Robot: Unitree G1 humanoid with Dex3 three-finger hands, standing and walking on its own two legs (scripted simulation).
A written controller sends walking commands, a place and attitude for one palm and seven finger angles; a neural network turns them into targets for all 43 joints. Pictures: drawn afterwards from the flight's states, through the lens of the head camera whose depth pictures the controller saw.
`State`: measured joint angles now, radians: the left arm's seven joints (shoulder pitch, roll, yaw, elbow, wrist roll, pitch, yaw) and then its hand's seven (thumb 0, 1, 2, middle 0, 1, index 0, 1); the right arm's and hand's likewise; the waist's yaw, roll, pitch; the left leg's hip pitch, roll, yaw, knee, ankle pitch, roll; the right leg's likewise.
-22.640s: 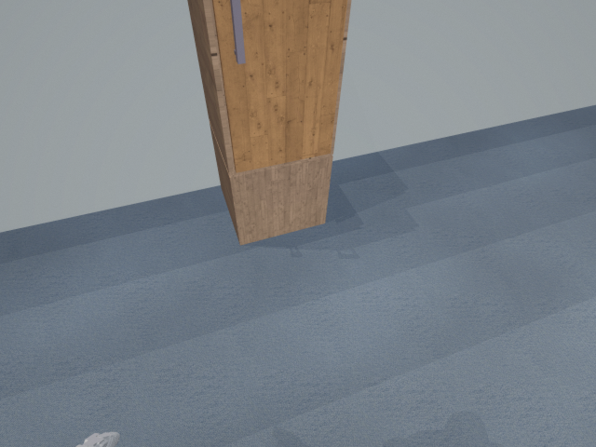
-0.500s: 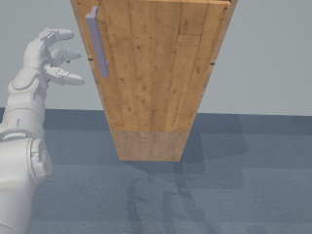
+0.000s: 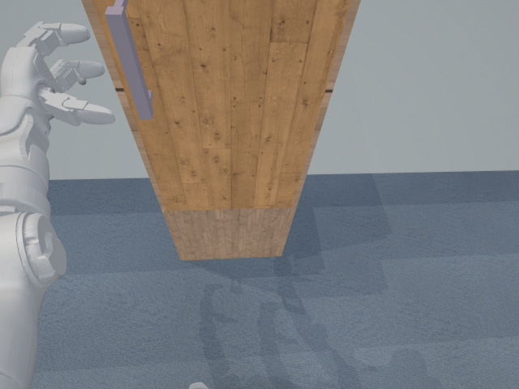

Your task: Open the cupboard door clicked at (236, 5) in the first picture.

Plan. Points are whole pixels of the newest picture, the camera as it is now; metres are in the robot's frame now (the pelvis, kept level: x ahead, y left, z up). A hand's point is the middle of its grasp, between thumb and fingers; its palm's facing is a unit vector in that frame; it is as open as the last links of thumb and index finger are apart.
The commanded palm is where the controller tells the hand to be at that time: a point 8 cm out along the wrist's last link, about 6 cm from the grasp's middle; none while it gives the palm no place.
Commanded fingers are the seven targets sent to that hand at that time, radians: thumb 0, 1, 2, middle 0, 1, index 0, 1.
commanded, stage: slide the fingers in behind the handle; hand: left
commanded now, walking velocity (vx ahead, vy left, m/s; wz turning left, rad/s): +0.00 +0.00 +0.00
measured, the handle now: (135, 62) +0.58 +0.14 +0.17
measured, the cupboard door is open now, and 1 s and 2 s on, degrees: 0 0 0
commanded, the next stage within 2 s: close the thumb around the handle in 1.46 s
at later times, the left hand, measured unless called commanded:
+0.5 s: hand (103, 85) +0.52 +0.17 +0.17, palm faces -0.03 -1.00 +0.02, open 14.0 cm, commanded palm +0.50 +0.22 +0.16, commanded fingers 0.00 -0.50 0.30 -0.30 -1.20 -0.30 -1.20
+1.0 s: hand (136, 84) +0.52 +0.13 +0.17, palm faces -0.03 -1.00 +0.02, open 14.0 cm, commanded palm +0.50 +0.18 +0.16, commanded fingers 0.00 -0.50 0.30 -0.30 -1.20 -0.30 -1.20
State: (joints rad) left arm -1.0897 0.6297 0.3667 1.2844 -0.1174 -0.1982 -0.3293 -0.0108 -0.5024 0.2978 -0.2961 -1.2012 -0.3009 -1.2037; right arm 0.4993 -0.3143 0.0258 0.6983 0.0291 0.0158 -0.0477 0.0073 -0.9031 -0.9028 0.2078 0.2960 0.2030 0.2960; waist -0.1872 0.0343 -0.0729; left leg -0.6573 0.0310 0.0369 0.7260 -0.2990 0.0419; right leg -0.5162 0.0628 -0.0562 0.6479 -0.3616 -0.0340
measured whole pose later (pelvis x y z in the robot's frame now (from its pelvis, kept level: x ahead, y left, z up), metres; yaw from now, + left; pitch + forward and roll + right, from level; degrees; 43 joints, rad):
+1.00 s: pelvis +0.01 -0.01 +0.00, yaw +1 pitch +12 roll -2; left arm -1.08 0.46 0.31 1.23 -0.11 -0.18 -0.19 -0.01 -0.50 0.30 -0.30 -1.20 -0.30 -1.20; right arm 0.43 -0.29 0.02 0.68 0.02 0.00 -0.02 0.01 -0.90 -0.90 0.21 0.30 0.20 0.30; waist -0.17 0.04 -0.07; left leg -0.63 0.03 0.03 0.71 -0.30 0.02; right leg -0.49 0.06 -0.06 0.66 -0.38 -0.05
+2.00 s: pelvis +0.02 -0.02 +0.00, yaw +0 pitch +11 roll -1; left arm -1.00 0.39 0.30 1.16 -0.11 -0.19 -0.15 0.00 0.26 0.62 -0.35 -1.28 -0.35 -1.29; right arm 0.43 -0.28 0.01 0.67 0.02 0.01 -0.01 0.01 -0.90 -0.90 0.21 0.30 0.20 0.30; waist -0.14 0.05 -0.08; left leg -0.57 0.02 0.04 0.68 -0.31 0.02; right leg -0.45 0.06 -0.05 0.64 -0.39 -0.06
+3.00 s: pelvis +0.02 -0.02 +0.01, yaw -1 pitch +2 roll +0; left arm -0.22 -0.03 0.00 0.09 -0.16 0.09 0.21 0.02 0.68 0.72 -0.35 -1.34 -0.32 -1.26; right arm 0.20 -0.23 0.01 0.57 0.03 0.01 0.03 0.01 -0.91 -0.90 0.20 0.30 0.20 0.30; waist -0.01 0.05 -0.10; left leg -0.33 0.01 0.07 0.59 -0.29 0.02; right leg -0.23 0.05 -0.01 0.57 -0.38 -0.05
